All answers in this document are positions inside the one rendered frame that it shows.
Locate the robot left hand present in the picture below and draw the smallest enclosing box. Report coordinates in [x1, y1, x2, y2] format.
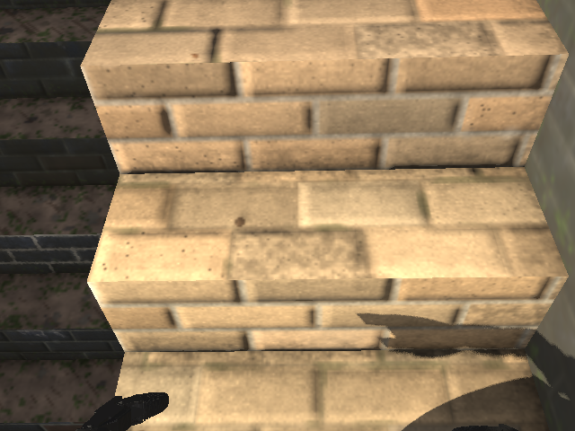
[76, 392, 169, 431]

